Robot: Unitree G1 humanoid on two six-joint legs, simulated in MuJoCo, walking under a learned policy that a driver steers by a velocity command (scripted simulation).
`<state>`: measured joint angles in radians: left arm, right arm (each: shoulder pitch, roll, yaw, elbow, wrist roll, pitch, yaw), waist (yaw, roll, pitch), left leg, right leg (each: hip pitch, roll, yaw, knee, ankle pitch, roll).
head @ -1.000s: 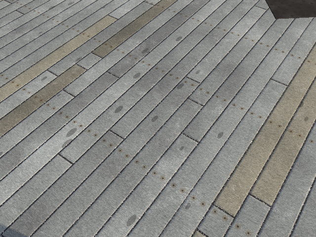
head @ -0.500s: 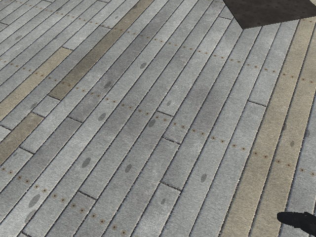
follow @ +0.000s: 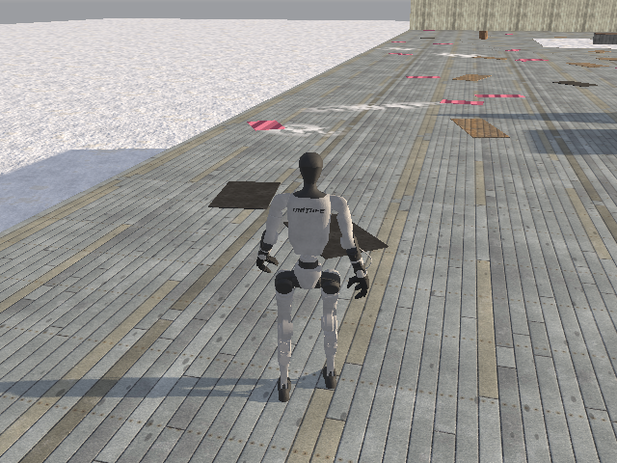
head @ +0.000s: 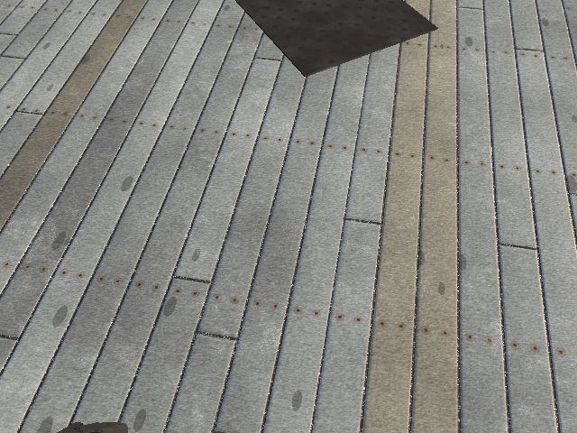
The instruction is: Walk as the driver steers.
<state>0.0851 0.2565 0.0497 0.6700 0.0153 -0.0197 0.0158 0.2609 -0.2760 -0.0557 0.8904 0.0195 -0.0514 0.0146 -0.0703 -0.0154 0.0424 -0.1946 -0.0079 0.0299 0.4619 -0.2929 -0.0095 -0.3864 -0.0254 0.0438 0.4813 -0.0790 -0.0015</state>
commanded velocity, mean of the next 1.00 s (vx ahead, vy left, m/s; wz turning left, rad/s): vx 0.03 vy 0.00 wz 0.51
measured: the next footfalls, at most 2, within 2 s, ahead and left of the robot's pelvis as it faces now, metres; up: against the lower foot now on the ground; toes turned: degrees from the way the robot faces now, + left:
left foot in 0.34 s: +0.05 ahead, +0.13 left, +0.00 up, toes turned +15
right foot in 0.84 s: +0.14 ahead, -0.07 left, +0.00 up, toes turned +34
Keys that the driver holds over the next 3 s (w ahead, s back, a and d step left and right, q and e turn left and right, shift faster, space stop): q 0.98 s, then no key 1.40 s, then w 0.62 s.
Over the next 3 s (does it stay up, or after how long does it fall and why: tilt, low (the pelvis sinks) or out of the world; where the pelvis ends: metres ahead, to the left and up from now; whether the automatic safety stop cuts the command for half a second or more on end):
stays up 0.17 0.15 0.00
